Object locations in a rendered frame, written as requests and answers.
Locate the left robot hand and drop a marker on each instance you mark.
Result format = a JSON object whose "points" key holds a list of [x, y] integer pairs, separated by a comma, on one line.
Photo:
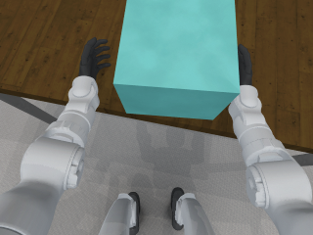
{"points": [[88, 65]]}

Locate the carton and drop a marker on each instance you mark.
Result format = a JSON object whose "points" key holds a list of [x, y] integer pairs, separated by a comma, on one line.
{"points": [[178, 58]]}

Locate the robot right upper arm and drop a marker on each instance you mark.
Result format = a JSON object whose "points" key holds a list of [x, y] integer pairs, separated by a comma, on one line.
{"points": [[282, 190]]}

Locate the right robot hand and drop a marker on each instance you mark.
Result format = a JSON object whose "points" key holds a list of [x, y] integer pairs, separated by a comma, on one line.
{"points": [[245, 66]]}

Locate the robot left upper arm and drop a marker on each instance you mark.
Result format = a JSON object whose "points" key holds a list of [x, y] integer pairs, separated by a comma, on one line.
{"points": [[51, 167]]}

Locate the left robot thigh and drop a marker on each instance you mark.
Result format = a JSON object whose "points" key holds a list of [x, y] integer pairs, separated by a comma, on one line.
{"points": [[121, 214]]}

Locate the robot left forearm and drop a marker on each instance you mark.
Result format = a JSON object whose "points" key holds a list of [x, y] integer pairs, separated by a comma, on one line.
{"points": [[76, 120]]}

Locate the robot thigh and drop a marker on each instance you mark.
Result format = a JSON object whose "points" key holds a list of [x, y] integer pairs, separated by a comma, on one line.
{"points": [[191, 214], [121, 214]]}

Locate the table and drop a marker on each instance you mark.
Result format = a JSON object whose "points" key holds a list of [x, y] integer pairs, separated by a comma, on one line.
{"points": [[42, 41]]}

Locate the right robot thigh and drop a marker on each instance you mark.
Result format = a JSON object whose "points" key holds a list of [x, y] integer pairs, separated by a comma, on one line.
{"points": [[191, 214]]}

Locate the robot right forearm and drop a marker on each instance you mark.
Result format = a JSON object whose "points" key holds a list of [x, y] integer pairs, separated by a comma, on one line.
{"points": [[253, 133]]}

